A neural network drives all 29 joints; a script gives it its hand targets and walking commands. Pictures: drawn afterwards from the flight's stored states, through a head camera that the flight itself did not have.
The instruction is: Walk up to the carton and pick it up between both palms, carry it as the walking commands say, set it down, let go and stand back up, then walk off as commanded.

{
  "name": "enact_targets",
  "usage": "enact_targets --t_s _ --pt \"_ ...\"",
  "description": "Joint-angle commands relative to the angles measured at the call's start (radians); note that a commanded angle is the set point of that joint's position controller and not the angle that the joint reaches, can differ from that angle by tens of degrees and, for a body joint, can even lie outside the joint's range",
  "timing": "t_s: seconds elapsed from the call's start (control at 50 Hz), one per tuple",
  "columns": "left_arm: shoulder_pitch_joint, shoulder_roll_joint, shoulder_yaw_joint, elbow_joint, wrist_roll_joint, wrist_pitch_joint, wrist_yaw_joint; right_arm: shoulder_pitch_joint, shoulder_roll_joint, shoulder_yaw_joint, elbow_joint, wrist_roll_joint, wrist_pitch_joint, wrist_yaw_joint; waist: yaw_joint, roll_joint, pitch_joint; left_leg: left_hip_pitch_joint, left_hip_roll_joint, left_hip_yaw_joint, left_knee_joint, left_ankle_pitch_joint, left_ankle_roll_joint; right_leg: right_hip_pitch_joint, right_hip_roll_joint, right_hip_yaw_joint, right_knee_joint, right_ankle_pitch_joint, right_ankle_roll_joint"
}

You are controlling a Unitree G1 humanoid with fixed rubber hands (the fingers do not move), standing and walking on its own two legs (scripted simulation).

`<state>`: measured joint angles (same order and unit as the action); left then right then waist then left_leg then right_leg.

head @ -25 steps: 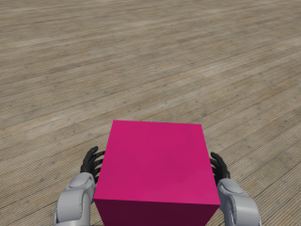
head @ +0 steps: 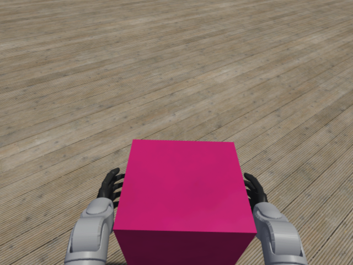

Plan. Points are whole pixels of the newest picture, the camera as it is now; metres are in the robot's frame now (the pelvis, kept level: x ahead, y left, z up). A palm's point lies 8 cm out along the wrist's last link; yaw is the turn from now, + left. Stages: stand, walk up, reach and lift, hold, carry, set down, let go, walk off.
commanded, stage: hold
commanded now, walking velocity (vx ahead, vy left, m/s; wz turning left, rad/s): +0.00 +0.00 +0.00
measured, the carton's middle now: (181, 212) +0.28 -0.01 -0.05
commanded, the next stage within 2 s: set down in 0.64 s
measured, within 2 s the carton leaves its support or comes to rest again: neither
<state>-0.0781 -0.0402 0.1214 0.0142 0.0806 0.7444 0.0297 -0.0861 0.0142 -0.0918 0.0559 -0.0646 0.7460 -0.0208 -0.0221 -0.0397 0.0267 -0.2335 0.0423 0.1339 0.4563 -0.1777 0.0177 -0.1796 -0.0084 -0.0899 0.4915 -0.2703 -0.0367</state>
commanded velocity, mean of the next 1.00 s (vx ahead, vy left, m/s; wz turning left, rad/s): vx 0.00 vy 0.00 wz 0.00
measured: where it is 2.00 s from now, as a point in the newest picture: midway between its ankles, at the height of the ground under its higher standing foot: outside the picture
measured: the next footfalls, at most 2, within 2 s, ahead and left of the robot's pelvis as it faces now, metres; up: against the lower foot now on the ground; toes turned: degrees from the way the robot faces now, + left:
none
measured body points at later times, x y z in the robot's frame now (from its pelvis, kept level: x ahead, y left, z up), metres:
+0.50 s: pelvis -0.02 +0.00 +0.00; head -0.04 +0.00 +0.44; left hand +0.28 +0.17 +0.03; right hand +0.27 -0.18 +0.02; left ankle +0.05 +0.11 -0.74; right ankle +0.00 -0.09 -0.74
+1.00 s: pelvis +0.00 +0.01 +0.00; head +0.01 +0.01 +0.45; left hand +0.29 +0.18 -0.01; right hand +0.29 -0.16 -0.01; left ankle +0.05 +0.11 -0.74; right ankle +0.00 -0.09 -0.74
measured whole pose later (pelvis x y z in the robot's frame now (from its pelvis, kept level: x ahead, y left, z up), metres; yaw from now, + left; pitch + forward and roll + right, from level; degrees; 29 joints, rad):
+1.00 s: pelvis +0.00 +0.01 +0.00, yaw -3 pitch -4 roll +0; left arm -0.19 -0.14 0.34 0.23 0.23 0.62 -0.08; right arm -0.22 0.12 -0.28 0.33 -0.22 0.60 0.08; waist 0.04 -0.02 0.08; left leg -0.21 0.00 0.03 0.49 -0.21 0.01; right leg -0.15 0.02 -0.04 0.49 -0.27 -0.03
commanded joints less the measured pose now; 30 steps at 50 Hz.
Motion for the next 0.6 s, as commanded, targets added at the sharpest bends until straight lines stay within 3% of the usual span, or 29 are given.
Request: enact_targets --t_s 0.0,0.02,0.04,0.06,0.08,0.1,0.12,0.14,0.16,0.18,0.2,0.22,0.24,0.26,0.28,0.3,0.32,0.34,0.36,0.38,0.4,0.42,0.46,0.48,0.5,0.52,0.54,0.56,0.58 --pt "-0.425 -0.531 -0.52 -0.267 -0.162 -0.039 -0.089 -0.419 0.528 0.424 -0.193 0.124 -0.061 0.109 0.011 0.059 -0.285 0.319 -0.085 -0.209 0.005 0.338 0.028 -0.095 0.087 0.162 -0.073 0.308 -0.02" --pt "-0.382 -0.518 -0.469 -0.157 -0.138 -0.03 -0.09 -0.499 0.496 0.408 -0.204 0.122 -0.07 0.115 0.024 0.008 -0.33 0.347 -0.098 -0.203 0.004 0.301 0.026 -0.095 0.084 0.161 -0.085 0.286 -0.01" --pt "-0.367 -0.477 -0.441 -0.179 -0.11 -0.021 -0.08 -0.454 0.489 0.399 -0.161 0.104 -0.057 0.11 0.054 0.075 -0.227 0.277 -0.104 -0.185 -0.007 0.224 0.022 -0.077 0.062 0.184 -0.087 0.231 -0.015" --pt "-0.456 -0.518 -0.511 -0.192 -0.143 -0.031 -0.098 -0.455 0.544 0.38 -0.154 0.102 -0.06 0.101 -0.01 0.053 -0.269 0.274 -0.093 -0.199 -0.005 0.24 0.029 -0.057 0.061 0.188 -0.084 0.296 -0.008" --pt "-0.481 -0.547 -0.491 -0.214 -0.144 -0.042 -0.096 -0.524 0.57 0.441 -0.201 0.118 -0.064 0.111 0.02 -0.013 -0.32 0.336 -0.091 -0.21 0.011 0.229 0.035 -0.116 0.064 0.196 -0.075 0.255 -0.011" --pt "-0.473 -0.485 -0.461 -0.195 -0.12 -0.033 -0.098 -0.423 0.555 0.38 -0.102 0.072 -0.044 0.096 0.022 0.053 -0.247 0.276 -0.102 -0.184 -0.004 0.153 0.025 -0.085 0.05 0.199 -0.095 0.193 -0.01" --pt "-0.466 -0.432 -0.399 -0.123 -0.102 -0.029 -0.098 -0.463 0.52 0.349 -0.075 0.075 -0.051 0.097 0.037 0.038 -0.224 0.256 -0.094 -0.192 -0.01 0.106 0.029 -0.086 0.042 0.204 -0.097 0.139 -0.014" --pt "-0.492 -0.461 -0.444 -0.193 -0.126 -0.031 -0.09 -0.524 0.498 0.401 -0.151 0.095 -0.051 0.093 0.042 0.069 -0.251 0.269 -0.094 -0.189 -0.016 0.125 0.023 -0.085 0.064 0.19 -0.088 0.146 -0.026" --pt "-0.516 -0.432 -0.431 -0.173 -0.12 -0.028 -0.092 -0.556 0.472 0.357 -0.151 0.083 -0.064 0.088 0.043 0.062 -0.286 0.284 -0.097 -0.194 -0.002 0.116 0.024 -0.086 0.05 0.198 -0.085 0.127 -0.021" --pt "-0.465 -0.439 -0.379 -0.134 -0.098 -0.02 -0.09 -0.571 0.51 0.395 -0.118 0.102 -0.056 0.096 0.099 0.063 -0.219 0.24 -0.102 -0.179 0.0 0.08 0.021 -0.086 0.043 0.212 -0.09 0.083 -0.021" --pt "-0.627 -0.494 -0.509 -0.2 -0.166 -0.04 -0.117 -0.558 0.555 0.389 -0.137 0.091 -0.066 0.079 -0.009 0.037 -0.298 0.264 -0.104 -0.193 0.008 0.071 0.018 -0.075 0.047 0.208 -0.099 0.11 -0.022" --pt "-0.594 -0.472 -0.397 -0.096 -0.13 -0.035 -0.113 -0.64 0.563 0.392 -0.113 0.091 -0.067 0.083 0.057 -0.045 -0.297 0.28 -0.101 -0.196 0.015 0.056 0.035 -0.092 0.027 0.224 -0.103 0.068 -0.012" --pt "-0.608 -0.52 -0.45 -0.162 -0.148 -0.041 -0.128 -0.617 0.607 0.423 -0.133 0.099 -0.075 0.087 0.061 0.036 -0.257 0.244 -0.109 -0.185 0.013 0.076 0.026 -0.08 0.028 0.222 -0.093 0.125 -0.005" --pt "-0.601 -0.539 -0.448 -0.099 -0.149 -0.033 -0.136 -0.623 0.619 0.413 -0.105 0.095 -0.065 0.086 0.036 -0.021 -0.275 0.237 -0.104 -0.197 0.003 0.065 0.031 -0.068 0.033 0.221 -0.093 0.116 -0.005" --pt "-0.597 -0.523 -0.421 -0.089 -0.143 -0.034 -0.137 -0.6 0.599 0.396 -0.074 0.076 -0.06 0.079 0.038 0.022 -0.306 0.29 -0.119 -0.185 0.012 0.064 0.029 -0.09 0.025 0.214 -0.098 0.113 -0.004" --pt "-0.627 -0.511 -0.415 -0.099 -0.147 -0.039 -0.143 -0.647 0.584 0.378 -0.101 0.079 -0.071 0.077 0.014 -0.015 -0.306 0.283 -0.108 -0.19 0.016 0.063 0.024 -0.093 0.027 0.212 -0.099 0.119 -0.001" --pt "-0.695 -0.585 -0.466 -0.103 -0.157 -0.038 -0.147 -0.63 0.63 0.383 -0.058 0.07 -0.063 0.088 -0.001 0.028 -0.327 0.313 -0.108 -0.201 0.006 0.074 0.022 -0.112 0.041 0.198 -0.09 0.093 -0.011" --pt "-0.713 -0.565 -0.429 -0.1 -0.154 -0.038 -0.147 -0.707 0.622 0.382 -0.093 0.076 -0.073 0.09 0.036 -0.002 -0.327 0.283 -0.112 -0.188 0.022 0.01 0.03 -0.129 0.035 0.205 -0.097 0.008 -0.01" --pt "-0.716 -0.627 -0.475 -0.115 -0.161 -0.046 -0.151 -0.671 0.703 0.418 -0.038 0.088 -0.074 0.103 0.034 0.034 -0.326 0.307 -0.104 -0.208 0.02 0.091 0.026 -0.127 0.031 0.206 -0.089 0.088 -0.004" --pt "-0.686 -0.618 -0.43 -0.059 -0.129 -0.033 -0.162 -0.631 0.709 0.39 -0.006 0.066 -0.049 0.107 0.04 0.018 -0.288 0.264 -0.101 -0.2 0.012 0.034 0.028 -0.088 0.031 0.208 -0.089 0.058 -0.006" --pt "-0.583 -0.627 -0.373 0.038 -0.1 -0.02 -0.16 -0.671 0.689 0.408 -0.027 0.076 -0.056 0.116 0.087 0.005 -0.243 0.263 -0.113 -0.183 -0.005 0.039 0.024 -0.087 0.034 0.208 -0.102 0.069 -0.011" --pt "-0.743 -0.696 -0.48 -0.048 -0.148 -0.027 -0.176 -0.716 0.695 0.394 -0.043 0.064 -0.059 0.127 -0.005 0.019 -0.283 0.266 -0.096 -0.218 -0.012 0.039 0.016 -0.099 0.059 0.187 -0.09 0.05 -0.028" --pt "-0.834 -0.679 -0.428 -0.006 -0.125 -0.032 -0.192 -0.826 0.749 0.391 -0.035 0.069 -0.069 0.13 0.036 0.014 -0.278 0.233 -0.118 -0.19 0.015 -0.02 0.025 -0.094 0.035 0.219 -0.108 -0.041 -0.007" --pt "-0.8 -0.688 -0.423 -0.006 -0.127 -0.03 -0.199 -0.763 0.76 0.389 0.004 0.06 -0.049 0.13 0.015 -0.023 -0.244 0.256 -0.117 -0.19 0.015 -0.018 0.025 -0.113 0.034 0.223 -0.128 -0.031 -0.01" --pt "-0.729 -0.674 -0.375 0.075 -0.087 -0.02 -0.202 -0.741 0.775 0.372 0.064 0.055 -0.046 0.144 0.067 0.007 -0.215 0.186 -0.111 -0.19 -0.004 -0.05 0.029 -0.056 0.035 0.218 -0.118 -0.075 -0.009" --pt "-0.81 -0.747 -0.44 0.026 -0.114 -0.031 -0.203 -0.76 0.812 0.407 0.065 0.066 -0.053 0.157 0.021 0.01 -0.306 0.246 -0.106 -0.212 -0.024 -0.026 0.018 -0.062 0.059 0.194 -0.098 -0.018 -0.01" --pt "-0.818 -0.718 -0.366 0.109 -0.092 -0.022 -0.205 -0.787 0.791 0.35 0.117 0.054 -0.057 0.175 0.042 -0.005 -0.232 0.207 -0.082 -0.22 -0.005 -0.092 0.028 -0.081 0.04 0.22 -0.099 -0.107 -0.016" --pt "-0.861 -0.752 -0.432 -0.029 -0.121 -0.044 -0.209 -0.792 0.824 0.402 0.045 0.077 -0.073 0.182 0.05 0.048 -0.347 0.269 -0.096 -0.217 -0.007 0.018 0.015 -0.058 0.045 0.205 -0.095 0.019 -0.017" --pt "-0.723 -0.781 -0.402 0.085 -0.092 -0.02 -0.214 -0.738 0.849 0.393 0.081 0.067 -0.06 0.185 0.05 0.045 -0.253 0.244 -0.086 -0.218 -0.014 0.046 0.018 -0.054 0.038 0.219 -0.102 0.076 -0.014"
